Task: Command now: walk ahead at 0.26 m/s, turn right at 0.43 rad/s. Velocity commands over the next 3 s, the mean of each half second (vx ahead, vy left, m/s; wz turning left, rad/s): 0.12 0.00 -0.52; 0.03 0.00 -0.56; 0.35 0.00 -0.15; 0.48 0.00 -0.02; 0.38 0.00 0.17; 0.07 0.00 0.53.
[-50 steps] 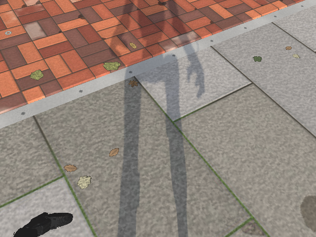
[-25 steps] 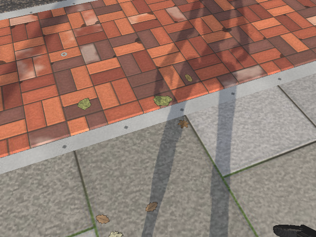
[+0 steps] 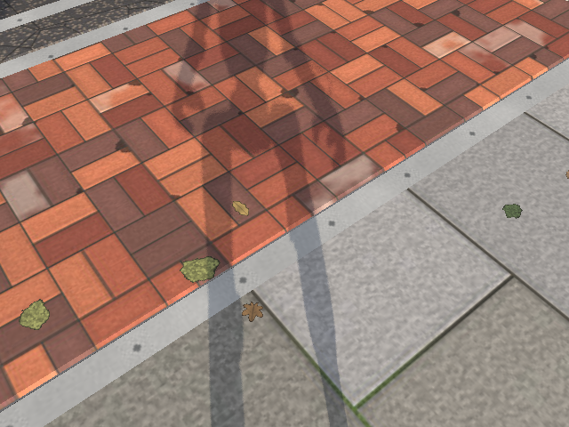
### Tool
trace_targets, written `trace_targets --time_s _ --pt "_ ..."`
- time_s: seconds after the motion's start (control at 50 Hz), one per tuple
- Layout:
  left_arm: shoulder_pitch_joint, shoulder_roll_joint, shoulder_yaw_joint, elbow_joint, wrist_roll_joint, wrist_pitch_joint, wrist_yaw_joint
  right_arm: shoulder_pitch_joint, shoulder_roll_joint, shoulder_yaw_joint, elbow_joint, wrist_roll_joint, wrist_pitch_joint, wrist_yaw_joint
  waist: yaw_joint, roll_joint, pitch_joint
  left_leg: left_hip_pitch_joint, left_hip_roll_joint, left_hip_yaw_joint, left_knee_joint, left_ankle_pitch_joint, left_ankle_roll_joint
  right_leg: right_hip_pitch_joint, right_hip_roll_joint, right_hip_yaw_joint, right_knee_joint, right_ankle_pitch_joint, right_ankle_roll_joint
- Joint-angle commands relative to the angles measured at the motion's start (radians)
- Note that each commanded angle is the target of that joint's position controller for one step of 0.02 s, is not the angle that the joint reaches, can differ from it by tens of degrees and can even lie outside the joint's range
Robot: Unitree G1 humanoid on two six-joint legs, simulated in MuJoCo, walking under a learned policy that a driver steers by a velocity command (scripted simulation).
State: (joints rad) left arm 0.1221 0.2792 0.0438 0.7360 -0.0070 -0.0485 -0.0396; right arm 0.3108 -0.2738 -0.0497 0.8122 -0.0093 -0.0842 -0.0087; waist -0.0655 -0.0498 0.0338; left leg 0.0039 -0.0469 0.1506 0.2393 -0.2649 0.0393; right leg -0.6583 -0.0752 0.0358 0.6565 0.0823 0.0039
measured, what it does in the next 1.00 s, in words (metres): walks ahead, turning right: right foot, then left foot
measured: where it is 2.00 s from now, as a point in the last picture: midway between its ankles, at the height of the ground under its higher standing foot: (383, 400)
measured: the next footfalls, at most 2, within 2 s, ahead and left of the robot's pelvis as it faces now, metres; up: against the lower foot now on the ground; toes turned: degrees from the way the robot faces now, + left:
right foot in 0.10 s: +0.23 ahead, -0.11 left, +0.00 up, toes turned -4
left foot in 0.56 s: +0.26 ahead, +0.11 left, +0.00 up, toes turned -25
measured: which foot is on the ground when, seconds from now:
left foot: down 0.00-0.12, up 0.14-0.54, down 0.56-0.98, up 1.00-1.00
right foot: up 0.00-0.08, down 0.10-0.56, up 0.58-0.96, down 0.98-1.00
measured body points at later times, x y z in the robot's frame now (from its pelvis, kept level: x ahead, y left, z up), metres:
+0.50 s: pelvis +0.14 -0.01 -0.01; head +0.18 -0.02 +0.44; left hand +0.37 +0.23 -0.10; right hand +0.22 -0.31 -0.11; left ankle +0.23 +0.14 -0.72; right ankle +0.19 -0.11 -0.74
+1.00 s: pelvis +0.14 +0.00 -0.01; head +0.16 -0.03 +0.44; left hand +0.44 +0.13 -0.09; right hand +0.10 -0.32 -0.12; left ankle +0.23 +0.12 -0.74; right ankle +0.08 -0.09 -0.75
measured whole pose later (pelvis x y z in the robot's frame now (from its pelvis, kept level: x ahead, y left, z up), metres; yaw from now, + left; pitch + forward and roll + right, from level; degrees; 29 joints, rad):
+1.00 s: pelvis +0.14 +0.00 -0.01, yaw -34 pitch +1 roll +0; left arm 0.17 0.29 0.08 0.60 -0.02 0.07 -0.01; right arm 0.17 -0.30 -0.07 0.71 0.01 0.01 -0.02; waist -0.02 0.03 0.04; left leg -0.31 0.13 0.11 0.63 -0.36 -0.04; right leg -0.27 0.01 -0.02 0.55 -0.29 -0.01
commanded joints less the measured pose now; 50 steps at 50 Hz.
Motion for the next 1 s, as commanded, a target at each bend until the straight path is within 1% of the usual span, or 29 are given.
trace_targets --time_s 0.02,0.06,0.08,0.1,0.12,0.14,0.16,0.18,0.2,0.22,0.24,0.28,0.32,0.42,0.5,0.54,0.56,0.58,0.6,0.62,0.64,0.68,0.72,0.8,0.88,0.94,0.96,0.98,1.0 --pt "-0.065 0.066 0.019 -0.109 0.002 -0.012 -0.024 -0.03 -0.187 -0.048 -0.049 0.017 0.015 -0.02 0.019 0.124 -0.009 -0.008 0.284 -0.031 0.056 0.685 0.098 0.072 0.033 -0.053 -0.057 -0.05 -0.026" --pt "0.008 0.103 0.038 -0.11 0.009 -0.01 -0.034 -0.057 -0.205 -0.058 -0.06 0.029 0.037 -0.035 0.064 0.144 -0.057 0.026 0.289 -0.026 0.199 0.848 0.073 0.152 0.077 -0.09 -0.075 -0.159 -0.059" --pt "0.111 0.134 0.058 -0.088 0.008 -0.012 -0.032 -0.074 -0.2 -0.058 -0.069 0.031 0.048 -0.042 0.117 0.127 -0.107 0.009 0.26 -0.008 0.346 0.863 0.048 0.271 0.112 -0.104 -0.132 -0.133 -0.084" --pt "0.21 0.189 0.082 -0.067 0.01 -0.012 -0.016 -0.055 -0.18 -0.05 -0.077 0.024 0.05 -0.043 0.163 0.06 -0.169 -0.08 0.192 0.015 0.567 0.716 -0.004 0.451 0.106 -0.053 -0.208 0.08 -0.123" --pt "0.236 0.281 0.095 -0.076 0.01 -0.003 0.01 0.021 -0.083 -0.018 -0.107 -0.032 0.04 -0.034 0.104 -0.174 -0.274 -0.379 0.081 0.01 0.902 -0.046 -0.067 0.749 -0.126 0.243 -0.1 0.588 -0.228" --pt "0.207 0.306 0.09 -0.123 0.025 -0.004 0.01 0.106 -0.075 -0.001 -0.121 -0.023 0.025 -0.013 0.067 -0.231 -0.467 -0.626 -0.066 -0.174 1.186 -0.481 -0.107 0.962 -0.33 0.674 -0.172 0.585 -0.46" --pt "0.171 0.234 0.08 -0.148 0.016 0.006 0.007 0.038 -0.168 -0.023 -0.107 0.007 0.021 0.001 0.129 -0.054 -0.473 -0.658 0.01 -0.286 1.214 -0.388 -0.092 0.905 -0.274 0.575 -0.224 0.391 -0.419" --pt "0.113 0.191 0.068 -0.154 0.004 0.012 0.011 -0.05 -0.171 -0.024 -0.135 0.023 0.026 0.0 0.118 -0.011 -0.34 -0.698 0.04 -0.261 1.162 -0.299 -0.081 0.782 -0.219 0.46 -0.247 0.245 -0.364" --pt "0.077 0.162 0.06 -0.153 -0.008 0.02 0.017 -0.079 -0.154 -0.024 -0.13 0.012 0.037 -0.014 0.092 0.066 -0.235 -0.695 0.077 -0.249 1.082 -0.241 -0.087 0.64 -0.168 0.387 -0.278 0.141 -0.312" --pt "0.048 0.15 0.056 -0.159 -0.01 0.028 0.024 -0.089 -0.161 -0.029 -0.136 0.001 0.052 -0.026 0.069 0.049 -0.182 -0.65 0.095 -0.251 1.008 -0.201 -0.092 0.517 -0.139 0.355 -0.306 0.078 -0.292" --pt "0.033 0.155 0.057 -0.165 0.003 0.035 0.028 -0.079 -0.157 -0.031 -0.138 0.0 0.064 -0.027 0.045 0.009 -0.158 -0.582 0.092 -0.242 0.963 -0.178 -0.094 0.422 -0.108 0.334 -0.33 0.045 -0.279" --pt "0.02 0.17 0.065 -0.169 0.016 0.04 0.036 -0.054 -0.123 -0.023 -0.132 -0.005 0.071 -0.033 0.031 -0.032 -0.16 -0.527 0.071 -0.222 0.865 -0.154 -0.11 0.353 -0.075 0.296 -0.337 0.095 -0.277" --pt "0.033 0.186 0.072 -0.167 0.012 0.046 0.05 -0.068 -0.111 -0.019 -0.133 -0.007 0.071 -0.04 0.04 -0.033 -0.187 -0.521 0.06 -0.229 0.779 -0.123 -0.126 0.361 -0.069 0.298 -0.324 0.093 -0.273" --pt "0.017 0.189 0.076 -0.18 0.002 0.076 0.072 -0.139 -0.106 -0.019 -0.152 0.003 0.075 -0.035 0.068 -0.079 -0.173 -0.479 0.041 -0.252 0.604 -0.03 -0.133 0.33 -0.031 0.36 -0.337 -0.274 -0.223" --pt "0.035 0.183 0.077 -0.182 0.0 0.088 0.068 -0.15 -0.115 -0.027 -0.163 0.012 0.052 -0.02 0.084 -0.117 -0.16 -0.415 0.018 -0.253 0.43 -0.061 -0.106 0.383 -0.038 0.449 -0.297 -0.257 -0.208" --pt "0.017 0.172 0.073 -0.187 -0.012 0.097 0.07 -0.094 -0.117 -0.036 -0.147 0.015 0.041 -0.011 0.044 -0.117 -0.153 -0.293 0.018 -0.231 0.211 0.045 -0.075 0.371 -0.006 0.458 -0.242 -0.226 -0.171" --pt "0.042 0.144 0.065 -0.186 -0.016 0.098 0.071 -0.069 -0.161 -0.051 -0.144 0.005 0.04 -0.013 0.045 -0.064 -0.159 -0.188 0.115 -0.29 0.131 0.098 -0.039 0.305 0.043 0.417 -0.169 -0.318 -0.124" --pt "0.092 0.096 0.055 -0.199 -0.012 0.095 0.067 -0.103 -0.261 -0.072 -0.159 -0.022 0.052 -0.019 0.107 0.211 -0.143 -0.109 0.344 -0.519 0.095 0.236 0.08 0.135 0.185 0.232 0.035 -0.576 -0.055" --pt "0.062 0.16 0.075 -0.213 -0.006 0.08 0.064 -0.105 -0.242 -0.074 -0.162 -0.051 0.055 -0.014 0.076 0.347 -0.114 -0.166 0.457 -0.68 0.05 0.349 0.212 0.029 0.227 0.122 0.274 -0.71 -0.006" --pt "0.081 0.22 0.096 -0.19 -0.002 0.077 0.062 -0.148 -0.19 -0.059 -0.186 -0.044 0.053 -0.018 0.087 0.249 -0.108 -0.181 0.444 -0.616 0.071 0.368 0.216 0.032 0.174 0.138 0.431 -0.655 0.02" --pt "0.102 0.216 0.102 -0.162 -0.009 0.086 0.063 -0.188 -0.151 -0.05 -0.195 -0.027 0.055 -0.022 0.1 0.191 -0.096 -0.189 0.376 -0.508 0.093 0.365 0.17 0.035 0.164 0.121 0.492 -0.596 0.038" --pt "0.127 0.166 0.091 -0.141 -0.008 0.11 0.068 -0.21 -0.12 -0.038 -0.203 -0.001 0.061 -0.029 0.095 0.177 -0.075 -0.171 0.311 -0.385 0.111 0.38 0.135 0.011 0.15 0.096 0.597 -0.518 0.075" --pt "0.086 0.129 0.078 -0.162 -0.019 0.115 0.064 -0.19 -0.123 -0.038 -0.2 -0.007 0.073 -0.035 0.073 0.2 -0.059 -0.156 0.274 -0.3 0.096 0.378 0.14 0.009 0.132 0.035 0.545 -0.471 0.095" --pt "0.002 0.096 0.06 -0.209 -0.017 0.109 0.052 -0.136 -0.167 -0.058 -0.185 -0.009 0.09 -0.041 0.018 0.243 -0.097 -0.052 0.319 -0.265 0.108 0.406 0.17 0.054 0.074 -0.007 0.331 -0.488 0.109" --pt "0.01 0.105 0.059 -0.219 -0.014 0.113 0.034 -0.157 -0.205 -0.075 -0.182 0.007 0.092 -0.025 0.019 0.263 -0.114 -0.099 0.351 -0.219 0.119 0.426 0.172 0.215 0.064 -0.074 0.141 -0.494 0.075" --pt "0.073 0.094 0.062 -0.197 -0.012 0.115 0.025 -0.163 -0.209 -0.076 -0.164 0.036 0.091 -0.016 0.058 0.239 -0.126 -0.138 0.346 -0.206 0.17 0.332 0.142 0.365 0.094 -0.108 -0.111 -0.378 0.011" --pt "0.125 0.096 0.066 -0.172 -0.012 0.114 0.025 -0.154 -0.187 -0.069 -0.153 0.044 0.09 -0.013 0.081 0.212 -0.132 -0.218 0.322 -0.181 0.205 0.184 0.105 0.49 0.117 -0.117 -0.217 -0.321 -0.024" --pt "0.189 0.116 0.073 -0.15 -0.016 0.11 0.03 -0.123 -0.127 -0.05 -0.135 0.032 0.085 -0.004 0.097 0.11 -0.152 -0.371 0.271 -0.117 0.311 -0.026 0.036 0.672 0.074 -0.026 -0.264 -0.296 -0.059" --pt "0.265 0.199 0.085 -0.149 -0.015 0.102 0.046 -0.158 -0.018 -0.008 -0.173 -0.024 0.077 0.012 0.103 -0.191 -0.177 -0.639 0.155 -0.008 0.66 -0.402 -0.067 0.832 -0.202 0.339 -0.302 -0.245 -0.148"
